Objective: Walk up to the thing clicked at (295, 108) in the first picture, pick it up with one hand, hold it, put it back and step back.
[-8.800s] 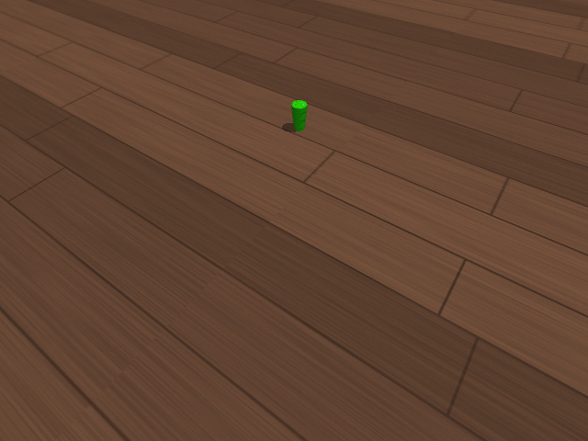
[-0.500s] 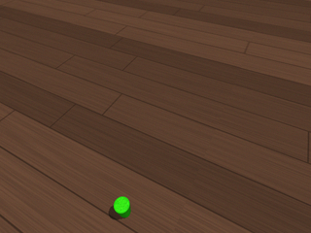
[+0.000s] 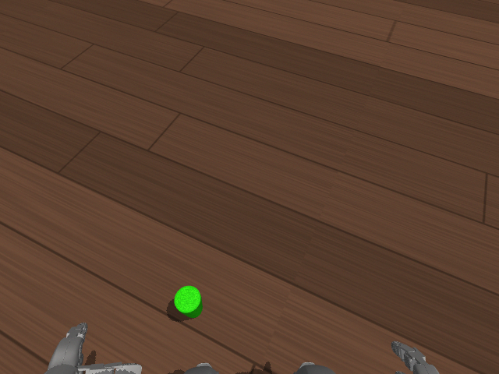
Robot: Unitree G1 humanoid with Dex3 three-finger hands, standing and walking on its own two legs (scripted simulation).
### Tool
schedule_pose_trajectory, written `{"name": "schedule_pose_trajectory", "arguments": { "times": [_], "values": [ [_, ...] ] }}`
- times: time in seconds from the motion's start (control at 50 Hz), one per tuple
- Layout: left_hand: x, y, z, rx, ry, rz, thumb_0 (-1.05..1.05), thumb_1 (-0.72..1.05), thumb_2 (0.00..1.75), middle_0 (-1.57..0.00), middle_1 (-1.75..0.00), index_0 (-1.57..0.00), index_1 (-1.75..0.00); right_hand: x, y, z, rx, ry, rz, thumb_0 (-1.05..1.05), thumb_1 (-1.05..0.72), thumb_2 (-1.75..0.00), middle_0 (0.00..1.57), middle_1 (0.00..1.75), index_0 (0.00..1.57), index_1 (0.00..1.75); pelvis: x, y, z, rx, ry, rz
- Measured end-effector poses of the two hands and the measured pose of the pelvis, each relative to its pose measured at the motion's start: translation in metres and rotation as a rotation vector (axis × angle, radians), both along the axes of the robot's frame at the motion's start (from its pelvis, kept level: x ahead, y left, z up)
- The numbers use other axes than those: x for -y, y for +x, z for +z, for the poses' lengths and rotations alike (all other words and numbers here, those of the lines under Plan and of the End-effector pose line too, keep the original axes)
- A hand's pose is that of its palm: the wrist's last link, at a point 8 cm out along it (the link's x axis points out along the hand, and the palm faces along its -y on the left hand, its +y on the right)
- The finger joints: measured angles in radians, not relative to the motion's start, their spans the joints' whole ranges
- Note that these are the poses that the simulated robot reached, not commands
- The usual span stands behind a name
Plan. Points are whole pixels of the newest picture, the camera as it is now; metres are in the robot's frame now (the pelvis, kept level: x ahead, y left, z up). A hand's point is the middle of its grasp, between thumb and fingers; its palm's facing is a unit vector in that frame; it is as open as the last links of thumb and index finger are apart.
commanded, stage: go down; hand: left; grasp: from the side
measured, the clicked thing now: (191, 304) +0.38 +0.21 -0.67
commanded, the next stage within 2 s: none
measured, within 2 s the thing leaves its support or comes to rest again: neither
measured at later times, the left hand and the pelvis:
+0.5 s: hand out of the picture +0.14 +0.28 -0.17, palm faces +0.10 -0.94 -0.32, open 17.5 cm; pelvis -0.01 +0.00 -0.05, yaw +1 degrees
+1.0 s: hand (98, 331) +0.23 +0.34 -0.26, palm faces +0.15 -0.96 -0.22, open 17.4 cm; pelvis -0.05 +0.00 -0.19, yaw -1 degrees
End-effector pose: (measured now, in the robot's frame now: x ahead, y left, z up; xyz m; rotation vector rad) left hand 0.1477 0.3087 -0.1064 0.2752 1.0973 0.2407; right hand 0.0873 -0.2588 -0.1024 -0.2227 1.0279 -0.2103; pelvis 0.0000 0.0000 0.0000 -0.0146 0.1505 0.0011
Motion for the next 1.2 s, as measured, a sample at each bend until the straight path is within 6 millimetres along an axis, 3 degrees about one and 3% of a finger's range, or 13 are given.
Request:
{"name": "schedule_pose_trajectory", "arguments": {
  "times": [0.12,0.24,0.4,0.6,0.7,0.92,1.2],
  "values": [
    [-0.005,-0.009,-0.011,0.018,-0.005,0.001,0.0,-0.31,0.08,-0.09,-0.07,-0.08,-0.07,0.0,0.017,-0.006,0.071,-0.033,0.023,0.01,-0.9,-0.89,0.21,0.3,0.21,0.3,-0.004,-0.001,-0.016,-0.035,-0.009,0.006],
    [-0.008,-0.014,-0.018,0.041,-0.009,0.002,0.0,-0.48,0.03,-0.1,-0.07,-0.1,-0.07,-0.005,0.039,-0.008,0.157,-0.058,0.054,0.01,-0.88,-0.89,0.2,0.3,0.21,0.3,-0.007,-0.002,-0.03,-0.061,-0.019,0.01],
    [-0.013,-0.02,-0.024,0.043,-0.007,0.016,0.0,-0.57,0.01,-0.11,-0.07,-0.1,-0.07,-0.015,0.06,-0.013,0.244,-0.063,0.091,0.01,-0.87,-0.89,0.21,0.3,0.21,0.3,-0.006,-0.004,-0.044,-0.093,-0.028,0.017],
    [-0.025,-0.025,-0.041,0.09,-0.024,0.032,0.0,-0.57,0.01,-0.1,-0.07,-0.09,-0.07,-0.018,0.061,-0.035,0.269,-0.07,0.124,0.01,-0.9,-0.89,0.21,0.3,0.21,0.3,-0.003,-0.013,-0.068,-0.148,-0.034,0.021],
    [-0.041,-0.012,-0.065,0.185,-0.037,0.034,0.0,-0.57,0.01,-0.1,-0.06,-0.09,-0.06,-0.012,0.056,-0.062,0.254,-0.089,0.16,0.01,-0.92,-0.9,0.21,0.3,0.21,0.3,-0.001,-0.023,-0.094,-0.208,-0.032,0.019],
    [-0.071,0.05,-0.12,0.471,-0.056,-0.044,-0.01,-0.55,0.03,-0.09,-0.08,-0.08,-0.08,0.006,0.036,-0.152,0.148,-0.127,0.186,0.01,-0.92,-0.9,0.21,0.3,0.21,0.3,0.002,-0.048,-0.173,-0.332,-0.037,0.007],
    [-0.099,0.075,-0.158,0.627,-0.059,-0.048,-0.01,-0.5,0.07,-0.07,-0.09,-0.06,-0.09,0.011,-0.002,-0.228,0.005,-0.13,0.201,0.01,-0.9,-0.9,0.21,0.3,0.21,0.3,0.005,-0.067,-0.232,-0.399,-0.047,-0.006]
  ]
}}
